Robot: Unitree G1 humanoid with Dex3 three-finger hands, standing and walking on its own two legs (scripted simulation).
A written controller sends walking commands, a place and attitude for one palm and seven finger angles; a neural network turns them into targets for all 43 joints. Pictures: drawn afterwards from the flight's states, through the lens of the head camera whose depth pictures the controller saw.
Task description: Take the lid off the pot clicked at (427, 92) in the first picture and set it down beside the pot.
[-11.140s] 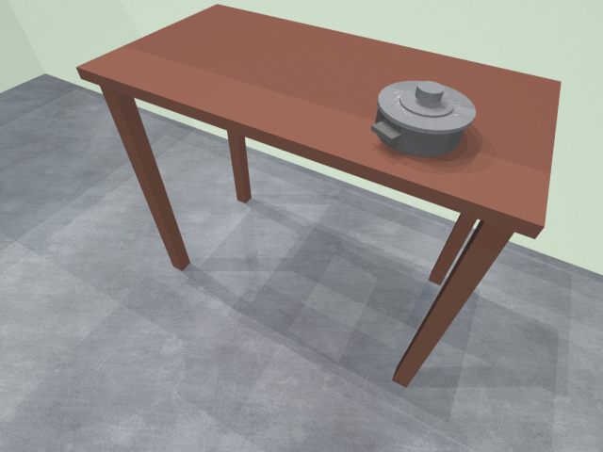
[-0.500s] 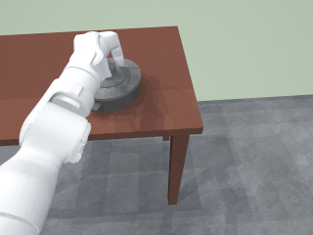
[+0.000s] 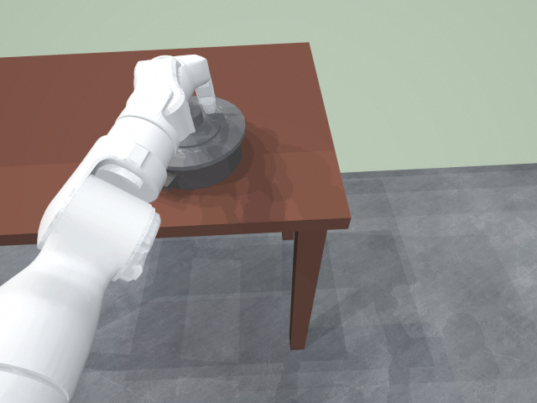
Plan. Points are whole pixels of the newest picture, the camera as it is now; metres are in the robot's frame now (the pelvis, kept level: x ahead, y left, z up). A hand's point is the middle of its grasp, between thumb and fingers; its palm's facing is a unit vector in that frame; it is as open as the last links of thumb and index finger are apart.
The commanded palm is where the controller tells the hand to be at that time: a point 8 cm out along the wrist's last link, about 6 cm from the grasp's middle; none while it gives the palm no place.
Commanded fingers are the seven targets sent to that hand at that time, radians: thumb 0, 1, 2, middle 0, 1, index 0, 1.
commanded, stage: close the fingers and squeeze the knob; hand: left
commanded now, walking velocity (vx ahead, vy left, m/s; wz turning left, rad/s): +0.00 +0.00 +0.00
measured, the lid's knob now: (187, 116) +0.52 +0.10 +0.16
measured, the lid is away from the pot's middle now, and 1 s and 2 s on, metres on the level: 0.01 0.01 0.01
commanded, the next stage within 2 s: lift the lid straight up in 1.52 s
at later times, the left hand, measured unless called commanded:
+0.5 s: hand (184, 120) +0.48 +0.09 +0.18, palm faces -0.39 -0.06 -0.92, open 8.8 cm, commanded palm +0.48 +0.10 +0.24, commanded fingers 0.00 0.18 0.89 -0.57 -1.05 -0.57 -1.05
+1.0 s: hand (182, 115) +0.49 +0.10 +0.18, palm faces -0.40 -0.09 -0.91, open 7.3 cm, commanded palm +0.49 +0.11 +0.24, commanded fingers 0.00 0.41 0.79 -0.64 -1.04 -0.73 -1.09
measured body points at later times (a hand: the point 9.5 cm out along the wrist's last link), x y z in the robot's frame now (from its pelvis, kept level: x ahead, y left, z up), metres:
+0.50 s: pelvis +0.00 +0.00 +0.00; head +0.03 -0.03 +0.45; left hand +0.50 +0.10 +0.23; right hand +0.06 -0.27 -0.14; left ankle +0.01 +0.11 -0.74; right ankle -0.06 -0.11 -0.74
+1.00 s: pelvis +0.00 +0.00 +0.00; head +0.04 -0.02 +0.45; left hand +0.51 +0.10 +0.24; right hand +0.05 -0.27 -0.14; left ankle +0.01 +0.11 -0.74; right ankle -0.06 -0.11 -0.74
